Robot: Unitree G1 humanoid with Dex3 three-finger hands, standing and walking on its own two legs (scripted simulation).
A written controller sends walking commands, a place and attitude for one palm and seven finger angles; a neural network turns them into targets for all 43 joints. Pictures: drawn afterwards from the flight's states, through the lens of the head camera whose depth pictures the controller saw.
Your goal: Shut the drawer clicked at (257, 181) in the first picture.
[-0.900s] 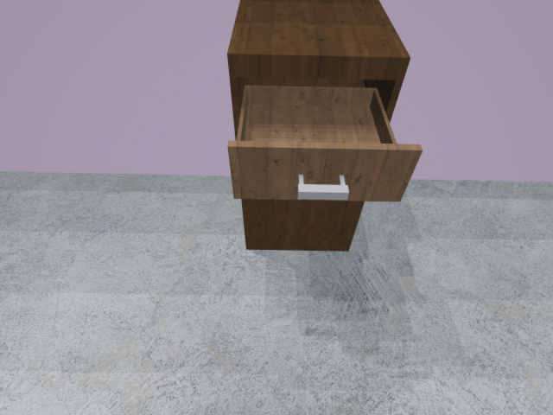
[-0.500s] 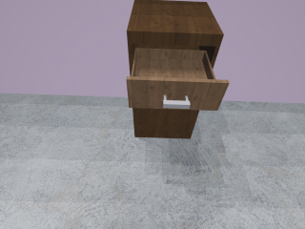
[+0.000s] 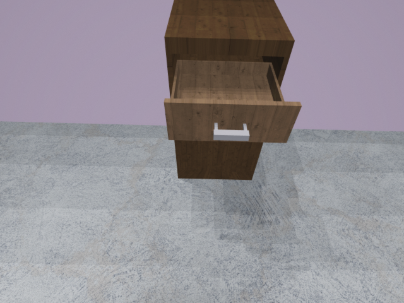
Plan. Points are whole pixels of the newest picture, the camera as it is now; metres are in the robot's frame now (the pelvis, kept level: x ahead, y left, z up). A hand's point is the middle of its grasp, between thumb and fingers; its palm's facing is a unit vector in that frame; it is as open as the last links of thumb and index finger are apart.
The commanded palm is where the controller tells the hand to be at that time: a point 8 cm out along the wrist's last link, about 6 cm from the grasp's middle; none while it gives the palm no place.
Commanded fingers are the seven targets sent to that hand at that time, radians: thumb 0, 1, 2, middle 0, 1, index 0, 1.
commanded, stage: look at it before walking up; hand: left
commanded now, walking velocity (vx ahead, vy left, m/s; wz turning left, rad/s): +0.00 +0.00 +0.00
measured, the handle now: (230, 130) +0.61 -0.06 -0.05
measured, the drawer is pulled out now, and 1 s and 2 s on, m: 0.28 0.28 0.28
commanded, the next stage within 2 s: take the last steps up to it in 0.56 s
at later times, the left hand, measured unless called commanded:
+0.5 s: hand out of the picture +0.02 +0.17 -0.17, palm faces +0.01 -0.98 -0.20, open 7.4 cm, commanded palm none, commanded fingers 0.00 0.90 0.90 -0.20 -0.30 -0.20 -0.30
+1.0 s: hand out of the picture +0.05 +0.15 -0.17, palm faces -0.03 -0.98 -0.21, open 7.4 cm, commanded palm none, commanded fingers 0.00 0.90 0.90 -0.20 -0.30 -0.20 -0.30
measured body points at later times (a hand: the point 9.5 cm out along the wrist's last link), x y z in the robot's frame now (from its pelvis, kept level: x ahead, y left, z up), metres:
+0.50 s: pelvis +0.01 +0.00 +0.00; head +0.03 +0.00 +0.45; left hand +0.02 +0.22 -0.16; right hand +0.03 -0.23 -0.16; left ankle +0.03 +0.10 -0.74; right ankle +0.03 -0.15 -0.74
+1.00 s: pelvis +0.05 -0.04 +0.00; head +0.06 -0.05 +0.45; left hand +0.06 +0.20 -0.15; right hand +0.02 -0.27 -0.16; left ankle +0.03 +0.10 -0.74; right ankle +0.04 -0.14 -0.73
